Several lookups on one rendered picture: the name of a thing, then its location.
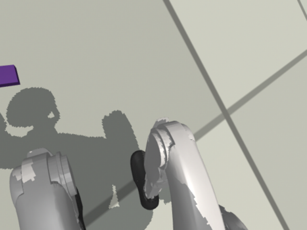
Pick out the right robot foot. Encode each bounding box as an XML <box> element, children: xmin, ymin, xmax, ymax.
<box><xmin>130</xmin><ymin>150</ymin><xmax>159</xmax><ymax>210</ymax></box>

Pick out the right robot hand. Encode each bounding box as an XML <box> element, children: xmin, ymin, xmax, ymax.
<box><xmin>219</xmin><ymin>205</ymin><xmax>248</xmax><ymax>230</ymax></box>

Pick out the small box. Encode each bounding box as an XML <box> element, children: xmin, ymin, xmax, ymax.
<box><xmin>0</xmin><ymin>65</ymin><xmax>20</xmax><ymax>87</ymax></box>

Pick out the left robot foot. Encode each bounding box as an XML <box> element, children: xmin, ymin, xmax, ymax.
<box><xmin>75</xmin><ymin>187</ymin><xmax>86</xmax><ymax>230</ymax></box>

